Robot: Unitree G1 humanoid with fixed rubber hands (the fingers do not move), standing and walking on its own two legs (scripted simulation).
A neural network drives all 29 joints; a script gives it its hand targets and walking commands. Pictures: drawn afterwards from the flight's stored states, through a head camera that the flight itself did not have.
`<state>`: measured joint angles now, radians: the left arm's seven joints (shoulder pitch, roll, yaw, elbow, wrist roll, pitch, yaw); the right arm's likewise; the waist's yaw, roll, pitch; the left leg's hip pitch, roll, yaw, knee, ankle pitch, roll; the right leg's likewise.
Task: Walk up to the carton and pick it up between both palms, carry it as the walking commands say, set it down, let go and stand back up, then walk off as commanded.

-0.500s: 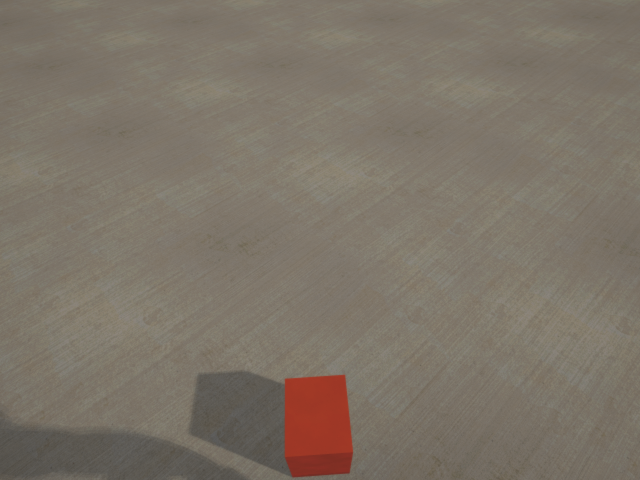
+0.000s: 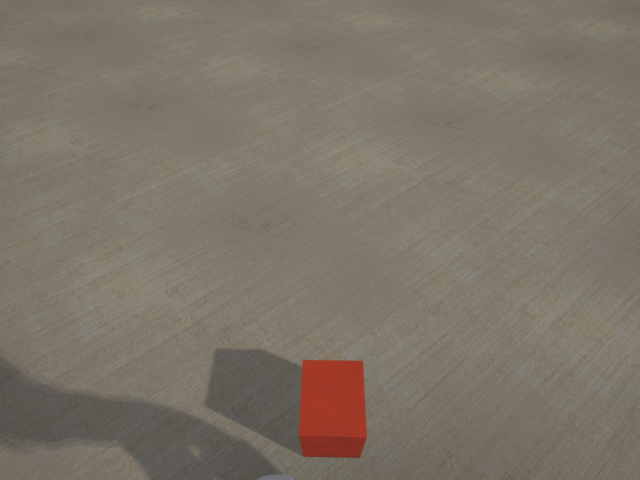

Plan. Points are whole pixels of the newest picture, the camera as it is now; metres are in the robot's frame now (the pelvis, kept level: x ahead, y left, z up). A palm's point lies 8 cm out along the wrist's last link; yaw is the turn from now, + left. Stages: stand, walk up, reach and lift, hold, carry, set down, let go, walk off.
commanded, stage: walk up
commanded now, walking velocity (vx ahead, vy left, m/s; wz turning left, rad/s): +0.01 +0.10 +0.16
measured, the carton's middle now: (332, 410) +0.38 +0.03 -0.64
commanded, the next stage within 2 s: none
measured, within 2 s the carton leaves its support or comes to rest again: neither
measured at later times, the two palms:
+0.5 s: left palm out of the picture +0.02 +0.27 -0.14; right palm out of the picture +0.00 -0.14 -0.13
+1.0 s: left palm out of the picture +0.00 +0.23 -0.14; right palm out of the picture +0.03 -0.18 -0.13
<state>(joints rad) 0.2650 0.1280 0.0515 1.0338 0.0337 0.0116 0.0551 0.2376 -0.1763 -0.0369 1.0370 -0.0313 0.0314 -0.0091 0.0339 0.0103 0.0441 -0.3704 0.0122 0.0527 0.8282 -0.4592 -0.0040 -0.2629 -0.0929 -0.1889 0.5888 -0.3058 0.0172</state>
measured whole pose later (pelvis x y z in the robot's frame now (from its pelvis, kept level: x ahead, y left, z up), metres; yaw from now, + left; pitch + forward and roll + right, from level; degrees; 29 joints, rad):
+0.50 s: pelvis +0.02 +0.06 +0.02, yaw +0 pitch -2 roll +0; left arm 0.25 0.13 0.02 1.12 0.01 0.01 0.03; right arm 0.27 -0.10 -0.01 1.15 -0.02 -0.02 -0.03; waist -0.01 -0.02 0.06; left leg -0.15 -0.02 0.11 0.42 -0.24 0.06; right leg -0.13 -0.04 -0.08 0.41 -0.25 0.01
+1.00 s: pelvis +0.03 +0.03 +0.02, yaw +1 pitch -2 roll +0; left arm 0.31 0.10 0.01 1.16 0.02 -0.01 0.05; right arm 0.24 -0.10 -0.03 1.17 -0.02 0.00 -0.04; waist -0.01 -0.02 0.05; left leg -0.14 0.02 0.08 0.43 -0.25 0.01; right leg -0.10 0.00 -0.11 0.39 -0.26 -0.03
